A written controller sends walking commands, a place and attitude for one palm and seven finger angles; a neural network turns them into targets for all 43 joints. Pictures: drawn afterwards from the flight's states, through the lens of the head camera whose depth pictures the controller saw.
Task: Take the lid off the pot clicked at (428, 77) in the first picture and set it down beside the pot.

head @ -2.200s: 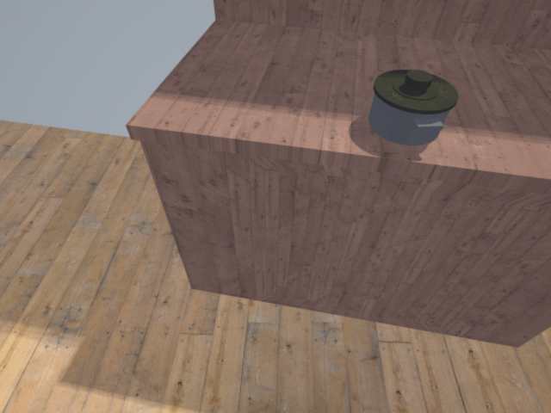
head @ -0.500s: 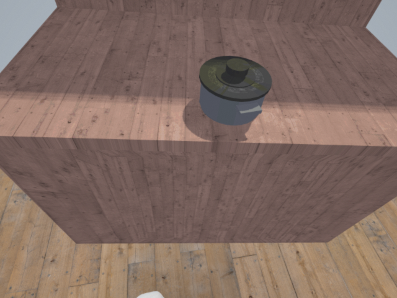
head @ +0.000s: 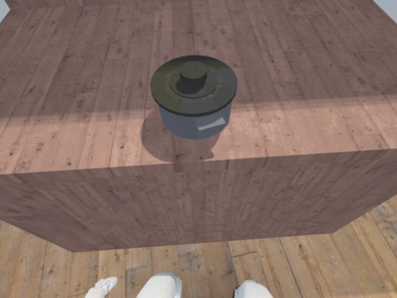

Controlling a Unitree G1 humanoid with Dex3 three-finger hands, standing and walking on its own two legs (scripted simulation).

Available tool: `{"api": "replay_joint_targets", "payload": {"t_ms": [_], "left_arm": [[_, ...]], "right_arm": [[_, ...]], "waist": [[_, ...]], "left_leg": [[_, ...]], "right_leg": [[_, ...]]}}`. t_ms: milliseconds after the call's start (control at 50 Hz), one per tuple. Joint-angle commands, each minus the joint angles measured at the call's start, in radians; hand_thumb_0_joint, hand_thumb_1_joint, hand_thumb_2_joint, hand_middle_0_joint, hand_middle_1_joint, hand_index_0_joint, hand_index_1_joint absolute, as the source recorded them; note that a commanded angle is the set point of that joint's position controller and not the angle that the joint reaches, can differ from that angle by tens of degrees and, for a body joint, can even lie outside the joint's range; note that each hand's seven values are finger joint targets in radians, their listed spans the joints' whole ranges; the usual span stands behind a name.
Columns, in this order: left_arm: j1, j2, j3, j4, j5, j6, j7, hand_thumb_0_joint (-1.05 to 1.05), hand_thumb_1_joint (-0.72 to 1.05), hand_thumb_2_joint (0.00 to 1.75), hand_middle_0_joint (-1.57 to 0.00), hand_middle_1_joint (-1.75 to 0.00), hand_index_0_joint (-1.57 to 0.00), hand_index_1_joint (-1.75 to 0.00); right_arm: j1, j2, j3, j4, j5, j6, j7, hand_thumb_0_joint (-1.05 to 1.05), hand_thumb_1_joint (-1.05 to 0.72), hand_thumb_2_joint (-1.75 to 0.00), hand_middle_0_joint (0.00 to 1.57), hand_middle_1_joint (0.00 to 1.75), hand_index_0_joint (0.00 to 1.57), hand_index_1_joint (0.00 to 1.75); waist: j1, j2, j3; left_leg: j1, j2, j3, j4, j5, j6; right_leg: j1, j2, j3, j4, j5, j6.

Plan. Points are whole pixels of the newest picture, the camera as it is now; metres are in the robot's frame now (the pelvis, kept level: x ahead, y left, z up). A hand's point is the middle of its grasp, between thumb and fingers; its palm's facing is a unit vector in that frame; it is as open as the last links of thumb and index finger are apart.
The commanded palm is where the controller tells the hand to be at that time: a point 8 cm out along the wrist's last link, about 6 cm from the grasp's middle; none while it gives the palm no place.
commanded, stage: come to a stop and stand still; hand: left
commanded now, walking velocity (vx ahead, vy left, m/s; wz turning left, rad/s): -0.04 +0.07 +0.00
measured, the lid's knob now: (193, 73) +0.49 +0.02 +0.17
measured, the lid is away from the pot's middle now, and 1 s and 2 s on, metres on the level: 0.00 0.00 0.00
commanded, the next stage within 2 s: look again from close up in 0.82 s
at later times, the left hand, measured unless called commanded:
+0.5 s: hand out of the picture -0.04 +0.27 -0.15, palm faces +0.07 -0.96 -0.28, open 7.4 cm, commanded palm none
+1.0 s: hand out of the picture -0.01 +0.25 -0.16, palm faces +0.02 -0.98 -0.20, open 7.4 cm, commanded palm none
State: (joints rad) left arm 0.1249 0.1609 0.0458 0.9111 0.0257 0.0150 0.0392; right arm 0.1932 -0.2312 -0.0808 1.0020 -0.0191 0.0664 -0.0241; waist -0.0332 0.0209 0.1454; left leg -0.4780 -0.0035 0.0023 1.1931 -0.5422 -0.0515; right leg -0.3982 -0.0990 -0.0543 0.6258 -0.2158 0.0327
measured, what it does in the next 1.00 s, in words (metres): steps on the spot: left foot, then right foot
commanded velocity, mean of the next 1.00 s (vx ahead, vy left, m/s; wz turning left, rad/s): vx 0.00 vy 0.00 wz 0.00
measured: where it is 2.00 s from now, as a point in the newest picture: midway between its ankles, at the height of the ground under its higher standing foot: outside the picture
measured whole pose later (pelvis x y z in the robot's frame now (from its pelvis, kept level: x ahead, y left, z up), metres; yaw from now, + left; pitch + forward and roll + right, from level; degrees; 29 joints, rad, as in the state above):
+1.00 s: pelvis -0.02 +0.08 +0.02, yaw +0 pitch -1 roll +0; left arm 0.30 0.14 0.00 1.04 0.01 0.01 0.04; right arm 0.32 -0.15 0.01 1.05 -0.01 -0.01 -0.02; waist -0.01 0.01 0.03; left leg -0.19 -0.09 0.11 0.40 -0.20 0.12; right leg -0.23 -0.02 0.03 0.47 -0.24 0.01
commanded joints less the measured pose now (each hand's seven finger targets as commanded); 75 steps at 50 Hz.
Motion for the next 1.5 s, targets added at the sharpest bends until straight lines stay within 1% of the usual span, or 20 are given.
{"api": "replay_joint_targets", "payload": {"t_ms": [0,80,100,120,140,160,180,200,240,300,340,360,400,440,460,520,600,820,1060,1480], "left_arm": [[0.103,0.232,0.065,-0.053,0.009,-0.004,0.028,0.0,0.9,0.9,-0.2,-0.3,-0.2,-0.3],[0.057,0.248,0.064,-0.074,0.016,0.007,0.013,0.0,0.9,0.9,-0.2,-0.3,-0.2,-0.3],[0.058,0.258,0.05,-0.082,0.005,-0.006,0.054,0.0,0.9,0.9,-0.2,-0.3,-0.2,-0.3],[0.066,0.235,0.033,-0.108,-0.005,0.008,0.045,0.0,0.9,0.9,-0.2,-0.3,-0.2,-0.3],[0.102,0.146,0.016,-0.098,-0.017,0.022,0.03,0.0,0.9,0.9,-0.2,-0.3,-0.2,-0.3],[0.121,0.119,0.004,-0.102,-0.014,0.039,0.02,0.0,0.9,0.9,-0.2,-0.3,-0.2,-0.3],[0.116,0.13,0.01,-0.096,-0.005,0.063,0.023,0.0,0.9,0.9,-0.2,-0.3,-0.2,-0.3],[0.059,0.134,0.011,-0.089,0.003,0.063,0.018,0.0,0.9,0.9,-0.2,-0.3,-0.2,-0.3],[0.116,0.133,0.009,-0.085,-0.006,0.046,0.005,0.0,0.9,0.9,-0.2,-0.3,-0.2,-0.3],[0.184,0.122,0.001,-0.078,-0.004,0.031,-0.003,0.0,0.9,0.9,-0.2,-0.3,-0.2,-0.3],[0.248,0.113,-0.003,-0.064,-0.003,0.014,-0.003,0.0,0.9,0.9,-0.2,-0.3,-0.2,-0.3],[0.256,0.124,-0.007,-0.065,0.001,0.004,0.0,0.0,0.9,0.9,-0.2,-0.3,-0.2,-0.3],[0.218,0.162,-0.007,-0.083,0.005,-0.006,-0.005,0.0,0.9,0.9,-0.2,-0.3,-0.2,-0.3],[0.165,0.157,-0.011,-0.082,-0.002,-0.018,-0.004,0.0,0.9,0.9,-0.2,-0.3,-0.2,-0.3],[0.16,0.144,-0.014,-0.078,-0.003,-0.02,-0.004,0.0,0.9,0.9,-0.2,-0.3,-0.2,-0.3],[0.201,0.115,-0.014,-0.056,-0.005,-0.012,-0.004,0.0,0.9,0.9,-0.2,-0.3,-0.2,-0.3],[0.271,0.101,-0.016,0.003,-0.003,-0.009,-0.004,0.0,0.9,0.9,-0.2,-0.3,-0.2,-0.3],[0.254,0.069,-0.032,0.085,-0.009,-0.013,0.0,0.0,0.9,0.9,-0.2,-0.3,-0.2,-0.3],[0.242,0.055,-0.037,0.121,-0.012,-0.019,0.005,0.0,0.9,0.9,-0.2,-0.3,-0.2,-0.3],[0.253,0.062,-0.042,0.144,-0.016,-0.025,0.005,0.0,0.9,0.9,-0.2,-0.3,-0.2,-0.3]], "right_arm": [[0.033,-0.031,-0.005,-0.076,0.002,-0.011,0.008,0.0,-0.9,-0.9,0.2,0.3,0.2,0.3],[0.083,-0.018,-0.001,-0.079,0.01,-0.033,0.016,0.0,-0.9,-0.9,0.2,0.3,0.2,0.3],[0.146,-0.076,-0.015,-0.141,0.029,-0.067,0.016,0.0,-0.9,-0.9,0.2,0.3,0.2,0.3],[0.141,-0.046,-0.004,-0.171,0.016,-0.066,0.018,0.0,-0.9,-0.9,0.2,0.3,0.2,0.3],[0.104,-0.13,-0.01,-0.191,-0.002,-0.067,0.016,0.0,-0.9,-0.9,0.2,0.3,0.2,0.3],[0.054,-0.173,-0.013,-0.231,-0.01,-0.049,0.015,0.0,-0.9,-0.9,0.2,0.3,0.2,0.3],[0.007,-0.157,-0.011,-0.264,-0.015,-0.041,0.013,0.0,-0.9,-0.9,0.2,0.3,0.2,0.3],[-0.029,-0.137,-0.001,-0.262,-0.017,-0.036,0.008,0.0,-0.9,-0.9,0.2,0.3,0.2,0.3],[-0.091,-0.106,0.018,-0.277,-0.017,-0.039,0.015,0.0,-0.9,-0.9,0.2,0.3,0.2,0.3],[-0.012,-0.105,0.023,-0.263,-0.017,-0.044,0.01,0.0,-0.9,-0.9,0.2,0.3,0.2,0.3],[0.01,-0.103,0.023,-0.251,-0.005,-0.046,0.008,0.0,-0.9,-0.9,0.2,0.3,0.2,0.3],[0.015,-0.079,0.029,-0.25,0.005,-0.047,0.008,0.0,-0.9,-0.9,0.2,0.3,0.2,0.3],[0.06,-0.048,0.035,-0.24,0.007,-0.044,0.01,0.0,-0.9,-0.9,0.2,0.3,0.2,0.3],[0.11,-0.049,0.035,-0.21,0.006,-0.045,0.008,0.0,-0.9,-0.9,0.2,0.3,0.2,0.3],[0.122,-0.051,0.034,-0.191,0.007,-0.049,0.008,0.0,-0.9,-0.9,0.2,0.3,0.2,0.3],[0.113,-0.05,0.035,-0.171,0.004,-0.07,0.006,0.0,-0.9,-0.9,0.2,0.3,0.2,0.3],[0.085,-0.06,0.044,-0.134,0.008,-0.086,0.0,0.0,-0.9,-0.9,0.2,0.3,0.2,0.3],[0.137,-0.042,0.058,-0.025,0.008,-0.09,-0.008,0.0,-0.9,-0.9,0.2,0.3,0.2,0.3],[0.162,-0.016,0.064,0.028,0.011,-0.103,-0.017,0.0,-0.9,-0.9,0.2,0.3,0.2,0.3],[0.152,-0.004,0.072,0.058,0.013,-0.107,-0.022,0.0,-0.9,-0.9,0.2,0.3,0.2,0.3]], "waist": [[0.063,-0.207,-0.256],[0.032,-0.253,-0.272],[-0.035,-0.065,-0.5],[-0.025,0.046,-0.443],[0.005,0.314,-0.339],[0.02,0.392,-0.231],[0.021,0.328,-0.168],[0.018,0.255,-0.049],[0.073,0.112,0.049],[0.06,0.035,-0.014],[0.067,0.025,-0.075],[0.064,-0.016,-0.054],[0.008,0.033,-0.082],[-0.02,-0.181,-0.112],[-0.021,-0.199,-0.112],[0.007,-0.025,-0.096],[0.049,0.048,-0.111],[0.042,-0.016,-0.066],[0.031,-0.028,-0.097],[0.035,-0.036,-0.078]], "left_leg": [[-0.025,0.022,-0.035,-0.055,0.022,-0.005],[0.132,0.004,0.026,-0.386,0.067,0.014],[0.233,0.005,0.056,-0.594,0.083,-0.004],[0.292,0.014,0.053,-0.795,0.255,0.013],[0.323,0.169,-0.131,-0.864,0.371,0.072],[0.212,0.276,-0.246,-0.866,0.468,0.174],[0.095,0.304,-0.304,-0.902,0.248,0.224],[-0.041,0.254,-0.285,-0.912,0.131,0.211],[-0.135,0.217,-0.238,-0.92,0.049,0.202],[0.015,0.217,-0.24,-0.895,0.069,0.208],[0.065,0.189,-0.205,-0.857,0.015,0.176],[0.047,0.138,-0.169,-0.811,-0.006,0.144],[0.207,0.042,-0.101,-0.758,0.058,0.095],[0.285,0.047,-0.075,-0.72,0.121,0.095],[0.308,0.05,-0.074,-0.726,0.15,0.098],[0.251,0.115,-0.155,-0.884,0.106,0.114],[0.226,0.151,-0.202,-0.981,0.103,0.114],[0.225,0.132,-0.168,-0.978,0.147,0.106],[0.329,0.122,-0.107,-0.896,0.441,0.109],[0.358,0.118,-0.079,-0.856,0.515,0.115]], "right_leg": [[0.23,-0.288,0.221,-0.185,0.621,-0.241],[0.17,-0.237,0.2,-0.196,0.349,-0.202],[0.379,-0.225,0.225,-0.049,0.657,-0.147],[0.249,-0.141,0.111,0.059,0.318,-0.102],[0.019,-0.009,-0.008,0.159,-0.125,-0.043],[-0.081,0.069,-0.002,0.313,-0.331,-0.029],[-0.107,0.095,0.053,0.446,-0.373,-0.047],[-0.108,0.092,0.108,0.508,-0.289,-0.05],[-0.059,0.087,0.082,0.469,-0.232,-0.047],[0.012,0.091,0.042,0.213,-0.251,-0.055],[0.1,0.092,0.062,-0.026,-0.147,-0.064],[0.114,0.068,0.148,-0.159,-0.113,-0.085],[-0.049,-0.028,0.291,-0.253,-0.251,-0.16],[-0.086,-0.025,0.294,-0.282,-0.318,-0.151],[-0.091,-0.022,0.279,-0.286,-0.301,-0.142],[-0.01,0.043,0.179,-0.19,-0.154,-0.107],[0.09,0.058,0.111,-0.133,-0.075,-0.09],[0.123,0.026,0.141,-0.198,-0.037,-0.097],[0.137,0.013,0.148,-0.207,0.075,-0.087],[0.167,0.01,0.157,-0.237,0.114,-0.089]]}}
